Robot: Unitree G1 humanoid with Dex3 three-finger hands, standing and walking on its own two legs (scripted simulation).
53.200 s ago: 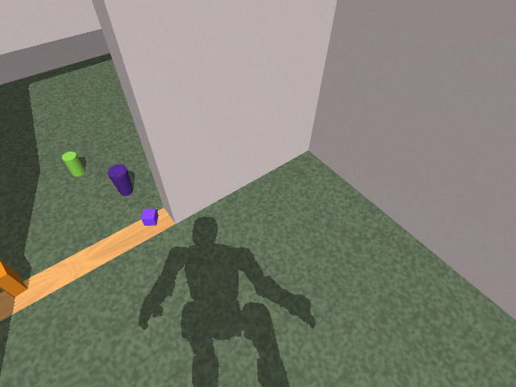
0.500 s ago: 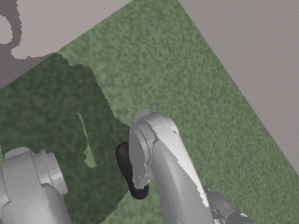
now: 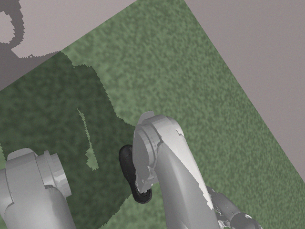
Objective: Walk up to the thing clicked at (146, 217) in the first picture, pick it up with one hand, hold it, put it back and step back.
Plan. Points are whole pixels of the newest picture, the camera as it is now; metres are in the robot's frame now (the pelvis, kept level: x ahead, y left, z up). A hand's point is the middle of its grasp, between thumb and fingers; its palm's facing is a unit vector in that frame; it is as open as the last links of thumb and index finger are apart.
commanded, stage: open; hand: left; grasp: from above
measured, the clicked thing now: out of the picture +0.45 +0.34 -0.27
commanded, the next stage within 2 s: withdraw in 0.16 s
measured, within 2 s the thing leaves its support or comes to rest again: neither
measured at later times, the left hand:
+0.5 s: hand out of the picture +0.46 +0.35 -0.20, palm faces -0.35 -0.05 -0.94, open 13.4 cm
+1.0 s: hand out of the picture +0.42 +0.36 -0.09, palm faces -0.54 -0.17 -0.82, open 13.1 cm
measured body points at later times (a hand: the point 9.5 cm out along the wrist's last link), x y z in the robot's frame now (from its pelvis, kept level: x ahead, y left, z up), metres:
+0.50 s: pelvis +0.00 +0.00 +0.00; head +0.26 +0.14 +0.34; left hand +0.48 +0.35 -0.15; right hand +0.07 -0.26 -0.05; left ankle +0.06 +0.12 -0.27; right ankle +0.13 -0.13 -0.27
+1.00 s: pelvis -0.01 -0.01 +0.06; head +0.23 +0.08 +0.43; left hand +0.44 +0.36 -0.04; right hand +0.09 -0.29 -0.03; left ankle +0.06 +0.12 -0.27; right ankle +0.13 -0.13 -0.27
